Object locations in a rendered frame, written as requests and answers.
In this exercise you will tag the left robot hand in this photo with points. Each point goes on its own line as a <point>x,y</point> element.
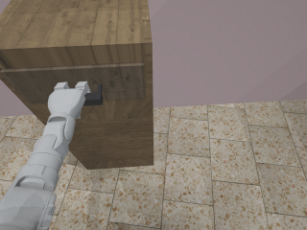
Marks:
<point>68,100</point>

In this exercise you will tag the robot left upper arm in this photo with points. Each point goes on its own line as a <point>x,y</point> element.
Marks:
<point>28,209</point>

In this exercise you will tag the handle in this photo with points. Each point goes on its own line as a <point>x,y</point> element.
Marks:
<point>95,98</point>

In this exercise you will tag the cabinet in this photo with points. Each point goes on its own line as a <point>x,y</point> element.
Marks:
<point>119,133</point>

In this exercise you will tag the left robot forearm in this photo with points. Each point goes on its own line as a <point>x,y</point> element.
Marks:
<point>42,168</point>

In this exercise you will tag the drawer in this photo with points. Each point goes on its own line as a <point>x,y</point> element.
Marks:
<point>120,80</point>

